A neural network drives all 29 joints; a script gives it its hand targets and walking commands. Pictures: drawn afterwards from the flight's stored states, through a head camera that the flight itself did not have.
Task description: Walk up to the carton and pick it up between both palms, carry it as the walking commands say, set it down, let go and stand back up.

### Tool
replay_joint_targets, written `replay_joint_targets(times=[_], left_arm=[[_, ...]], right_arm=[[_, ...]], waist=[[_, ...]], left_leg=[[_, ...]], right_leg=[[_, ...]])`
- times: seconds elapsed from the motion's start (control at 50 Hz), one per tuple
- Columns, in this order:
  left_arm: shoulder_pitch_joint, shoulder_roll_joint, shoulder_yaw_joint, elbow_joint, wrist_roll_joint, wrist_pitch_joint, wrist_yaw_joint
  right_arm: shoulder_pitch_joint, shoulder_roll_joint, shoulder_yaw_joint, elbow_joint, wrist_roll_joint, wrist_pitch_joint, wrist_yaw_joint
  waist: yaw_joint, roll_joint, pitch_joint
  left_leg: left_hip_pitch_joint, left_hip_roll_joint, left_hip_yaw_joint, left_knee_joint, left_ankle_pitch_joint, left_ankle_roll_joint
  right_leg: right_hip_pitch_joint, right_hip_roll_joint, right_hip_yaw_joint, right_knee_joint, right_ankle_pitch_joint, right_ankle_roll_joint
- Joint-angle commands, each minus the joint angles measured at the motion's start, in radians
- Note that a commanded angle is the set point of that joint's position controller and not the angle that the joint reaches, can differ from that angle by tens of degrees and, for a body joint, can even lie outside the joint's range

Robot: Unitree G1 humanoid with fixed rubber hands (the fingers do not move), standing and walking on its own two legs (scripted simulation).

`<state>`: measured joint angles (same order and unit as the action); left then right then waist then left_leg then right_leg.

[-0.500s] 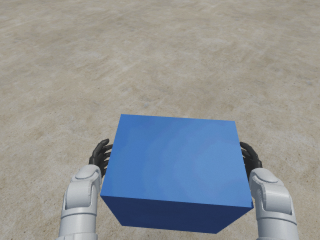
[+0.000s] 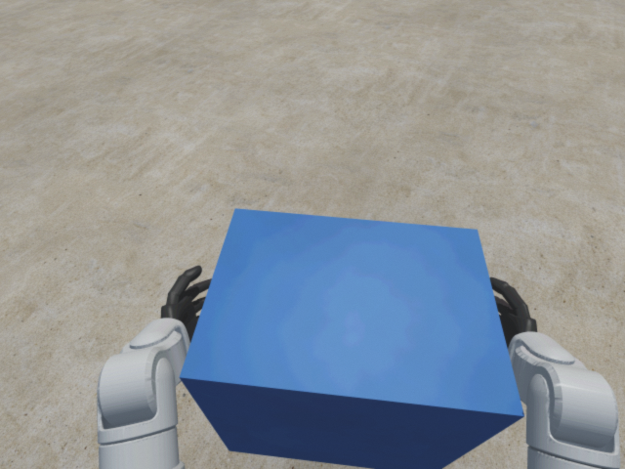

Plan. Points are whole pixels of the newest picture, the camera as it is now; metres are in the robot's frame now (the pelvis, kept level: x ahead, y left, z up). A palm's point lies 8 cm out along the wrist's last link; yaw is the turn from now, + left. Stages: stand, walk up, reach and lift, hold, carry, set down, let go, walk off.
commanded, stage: carry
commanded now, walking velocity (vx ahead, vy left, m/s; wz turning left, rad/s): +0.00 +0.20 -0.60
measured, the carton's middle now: (340, 351) +0.26 -0.01 +0.00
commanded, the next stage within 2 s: none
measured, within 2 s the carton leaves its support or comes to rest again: neither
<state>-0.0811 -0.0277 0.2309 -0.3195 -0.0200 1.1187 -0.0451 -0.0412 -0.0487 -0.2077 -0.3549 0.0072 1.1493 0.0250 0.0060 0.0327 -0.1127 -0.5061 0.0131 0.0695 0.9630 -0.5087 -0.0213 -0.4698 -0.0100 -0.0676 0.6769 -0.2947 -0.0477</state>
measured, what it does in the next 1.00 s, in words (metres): steps to the left, turning right: left foot, then right foot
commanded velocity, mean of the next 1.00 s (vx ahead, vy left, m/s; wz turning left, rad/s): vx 0.00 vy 0.20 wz -0.60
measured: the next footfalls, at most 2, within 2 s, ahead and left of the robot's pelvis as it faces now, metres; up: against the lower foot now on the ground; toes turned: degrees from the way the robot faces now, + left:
left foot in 0.26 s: +0.06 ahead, +0.20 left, +0.00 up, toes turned -6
right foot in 0.56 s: -0.02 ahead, +0.03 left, +0.00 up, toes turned -29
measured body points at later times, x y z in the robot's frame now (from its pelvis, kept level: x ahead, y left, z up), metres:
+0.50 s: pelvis -0.01 +0.11 +0.01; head -0.01 +0.12 +0.46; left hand +0.30 +0.23 +0.08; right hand +0.18 -0.15 +0.08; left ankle +0.02 +0.20 -0.72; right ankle -0.06 +0.04 -0.67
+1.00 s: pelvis +0.02 +0.22 +0.00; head +0.03 +0.23 +0.45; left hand +0.34 +0.24 +0.06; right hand +0.12 -0.08 +0.06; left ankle +0.10 +0.31 -0.72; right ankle -0.06 +0.09 -0.68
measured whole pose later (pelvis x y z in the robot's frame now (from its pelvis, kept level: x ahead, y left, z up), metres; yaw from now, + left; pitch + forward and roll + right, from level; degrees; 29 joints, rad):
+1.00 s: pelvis +0.02 +0.22 +0.00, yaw -36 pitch +5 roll +1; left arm -0.01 0.02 0.23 -0.40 -0.03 1.12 -0.05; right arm -0.03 0.02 -0.21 -0.33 0.00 1.12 0.04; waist 0.01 -0.06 -0.10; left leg -0.42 0.03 0.11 0.63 -0.28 0.01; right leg -0.57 -0.05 0.06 0.97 -0.50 0.02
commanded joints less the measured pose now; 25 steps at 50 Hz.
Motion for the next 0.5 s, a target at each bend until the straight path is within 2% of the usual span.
replay_joint_targets(times=[0.0, 0.02, 0.04, 0.14, 0.2, 0.22, 0.24, 0.26, 0.28, 0.3, 0.32, 0.34, 0.38, 0.44, 0.48], left_arm=[[-0.414, -0.711, -0.772, -0.207, -0.263, 0.024, -0.175], [-0.418, -0.717, -0.772, -0.216, -0.262, 0.023, -0.174], [-0.410, -0.708, -0.772, -0.221, -0.259, 0.022, -0.175], [-0.345, -0.679, -0.774, -0.229, -0.247, 0.024, -0.173], [-0.330, -0.675, -0.780, -0.225, -0.244, 0.026, -0.174], [-0.333, -0.677, -0.783, -0.222, -0.247, 0.026, -0.175], [-0.341, -0.676, -0.786, -0.223, -0.251, 0.026, -0.174], [-0.338, -0.676, -0.793, -0.210, -0.250, 0.028, -0.177], [-0.376, -0.687, -0.808, -0.230, -0.261, 0.032, -0.180], [-0.429, -0.701, -0.814, -0.230, -0.265, 0.027, -0.187], [-0.454, -0.715, -0.820, -0.224, -0.275, 0.023, -0.191], [-0.479, -0.733, -0.830, -0.230, -0.294, 0.019, -0.192], [-0.455, -0.739, -0.834, -0.212, -0.296, 0.018, -0.188], [-0.406, -0.714, -0.830, -0.216, -0.292, 0.027, -0.175], [-0.371, -0.696, -0.807, -0.200, -0.285, 0.038, -0.174]], right_arm=[[-0.551, 0.793, 0.803, -0.235, 0.315, -0.009, 0.181], [-0.550, 0.805, 0.811, -0.231, 0.318, -0.009, 0.182], [-0.548, 0.808, 0.816, -0.236, 0.318, -0.011, 0.179], [-0.500, 0.797, 0.808, -0.236, 0.308, -0.013, 0.170], [-0.467, 0.788, 0.791, -0.201, 0.290, -0.009, 0.171], [-0.449, 0.789, 0.784, -0.185, 0.282, -0.008, 0.172], [-0.435, 0.787, 0.781, -0.176, 0.278, -0.009, 0.173], [-0.428, 0.780, 0.775, -0.178, 0.277, -0.008, 0.172], [-0.385, 0.757, 0.753, -0.155, 0.265, -0.022, 0.177], [-0.435, 0.770, 0.762, -0.196, 0.270, -0.028, 0.177], [-0.472, 0.784, 0.765, -0.209, 0.266, -0.029, 0.174], [-0.503, 0.792, 0.776, -0.234, 0.269, -0.033, 0.173], [-0.515, 0.785, 0.779, -0.252, 0.270, -0.033, 0.171], [-0.447, 0.755, 0.768, -0.238, 0.271, -0.019, 0.171], [-0.393, 0.739, 0.756, -0.203, 0.256, -0.008, 0.172]], waist=[[0.006, -0.149, -0.206], [0.007, -0.154, -0.215], [0.006, -0.173, -0.222], [0.011, -0.229, -0.245], [0.013, -0.278, -0.237], [0.004, -0.252, -0.242], [-0.001, -0.176, -0.257], [-0.004, 0.015, -0.260], [-0.022, 0.339, -0.243], [-0.017, 0.257, -0.202], [-0.017, 0.142, -0.170], [-0.014, 0.098, -0.151], [-0.004, 0.102, -0.138], [-0.011, 0.148, -0.209], [-0.017, 0.179, -0.243]], left_leg=[[-0.211, 0.060, -0.108, 0.142, 0.067, -0.037], [-0.182, 0.045, -0.086, 0.122, 0.089, -0.045], [-0.162, 0.030, -0.072, 0.100, 0.093, -0.048], [-0.044, -0.015, -0.039, -0.104, 0.077, -0.044], [0.104, -0.039, 0.005, -0.353, 0.116, -0.022], [0.204, -0.034, 0.033, -0.501, 0.200, -0.008], [0.344, 0.000, 0.017, -0.607, 0.230, 0.003], [0.447, 0.198, -0.194, -0.691, 0.171, 0.032], [0.383, 0.438, -0.391, -0.692, 0.312, 0.184], [0.308, 0.410, -0.306, -0.671, 0.424, 0.213], [0.252, 0.353, -0.219, -0.660, 0.432, 0.199], [0.228, 0.300, -0.138, -0.657, 0.411, 0.172], [0.256, 0.236, -0.034, -0.594, 0.477, 0.146], [0.356, 0.263, -0.022, -0.497, 0.641, 0.168], [0.404, 0.284, -0.025, -0.437, 0.720, 0.180]], right_leg=[[0.312, -0.316, 0.451, -0.289, 0.294, -0.127], [0.289, -0.279, 0.391, -0.291, 0.271, -0.110], [0.279, -0.262, 0.369, -0.291, 0.248, -0.098], [0.229, -0.233, 0.355, -0.283, 0.170, -0.075], [0.146, -0.192, 0.331, -0.241, 0.157, -0.048], [0.099, -0.160, 0.295, -0.188, 0.141, -0.031], [0.014, -0.104, 0.235, -0.090, 0.089, -0.006], [-0.127, -0.027, 0.127, 0.117, -0.092, 0.039], [-0.285, 0.048, -0.023, 0.392, -0.311, 0.064], [-0.229, -0.016, 0.011, 0.563, -0.296, 0.056], [-0.197, -0.019, 0.009, 0.613, -0.236, 0.059], [-0.168, -0.029, -0.003, 0.610, -0.174, 0.073], [-0.146, -0.027, -0.026, 0.493, -0.117, 0.086], [-0.098, -0.005, -0.055, 0.271, -0.167, 0.058], [-0.050, 0.003, -0.074, 0.101, -0.151, 0.030]])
